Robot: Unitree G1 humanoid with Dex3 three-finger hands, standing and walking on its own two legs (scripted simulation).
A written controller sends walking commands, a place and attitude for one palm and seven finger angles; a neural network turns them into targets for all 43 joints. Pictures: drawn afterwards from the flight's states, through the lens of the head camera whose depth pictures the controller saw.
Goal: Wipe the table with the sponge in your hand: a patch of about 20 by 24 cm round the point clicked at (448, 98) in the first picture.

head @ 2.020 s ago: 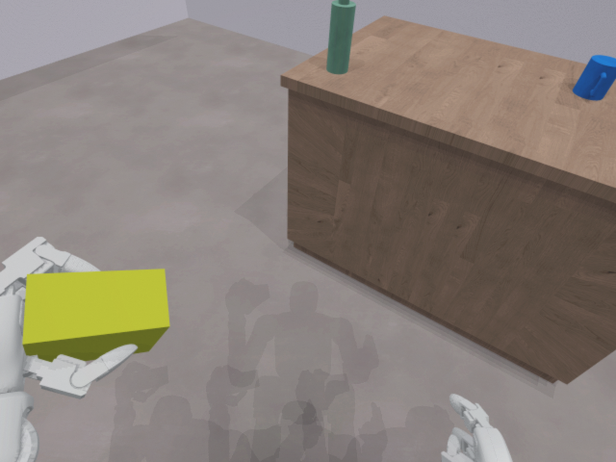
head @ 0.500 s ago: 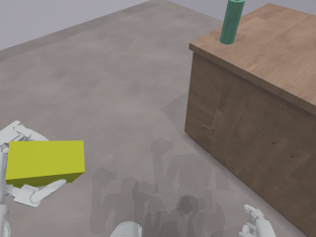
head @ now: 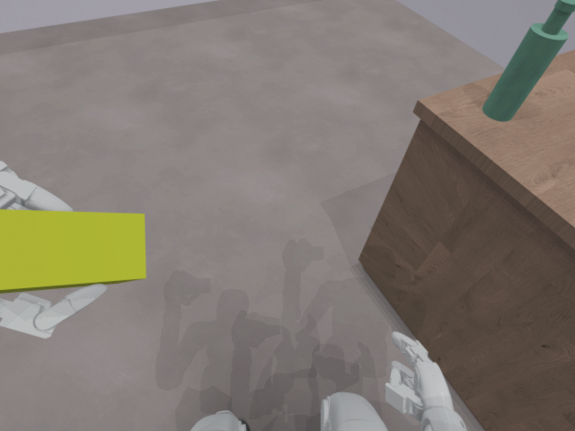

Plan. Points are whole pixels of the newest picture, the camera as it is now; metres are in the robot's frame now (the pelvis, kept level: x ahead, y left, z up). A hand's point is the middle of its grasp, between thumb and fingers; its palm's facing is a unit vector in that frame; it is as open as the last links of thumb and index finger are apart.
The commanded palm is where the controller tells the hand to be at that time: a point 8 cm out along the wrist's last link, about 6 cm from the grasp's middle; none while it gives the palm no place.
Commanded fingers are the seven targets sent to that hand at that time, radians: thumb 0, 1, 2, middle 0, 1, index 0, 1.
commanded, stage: walk to a spot facing it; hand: left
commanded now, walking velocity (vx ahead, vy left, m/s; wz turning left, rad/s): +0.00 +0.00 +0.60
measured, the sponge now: (86, 253) +0.25 +0.20 +0.18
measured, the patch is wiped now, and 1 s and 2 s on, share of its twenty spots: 0.00 0.00 0.00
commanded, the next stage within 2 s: none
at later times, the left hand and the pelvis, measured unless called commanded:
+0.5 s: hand (60, 390) +0.14 +0.17 +0.20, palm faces +0.58 -0.67 -0.46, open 10.0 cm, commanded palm +0.06 +0.21 +0.19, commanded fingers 0.00 0.10 1.30 -1.20 -1.60 -1.20 -1.60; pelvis +0.00 -0.10 +0.02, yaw +18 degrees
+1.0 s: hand out of the picture -0.04 +0.18 +0.22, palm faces +0.81 -0.39 -0.45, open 10.0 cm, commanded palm -0.09 +0.19 +0.19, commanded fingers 0.00 0.10 1.30 -1.20 -1.60 -1.20 -1.60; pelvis -0.06 -0.13 +0.02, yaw +35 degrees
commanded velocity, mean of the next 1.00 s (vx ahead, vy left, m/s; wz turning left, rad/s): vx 0.11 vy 0.00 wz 0.58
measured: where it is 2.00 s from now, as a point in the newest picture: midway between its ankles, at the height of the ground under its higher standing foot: outside the picture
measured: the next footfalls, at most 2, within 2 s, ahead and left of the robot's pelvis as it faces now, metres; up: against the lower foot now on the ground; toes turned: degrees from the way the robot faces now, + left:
right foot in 0.28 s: +0.06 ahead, -0.19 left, +0.00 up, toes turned +5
left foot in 0.68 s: -0.05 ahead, +0.03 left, +0.00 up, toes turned +31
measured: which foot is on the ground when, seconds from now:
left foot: down 0.00-0.28, up 0.30-0.66, down 0.68-1.00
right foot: up 0.00-0.26, down 0.28-0.68, up 0.70-1.00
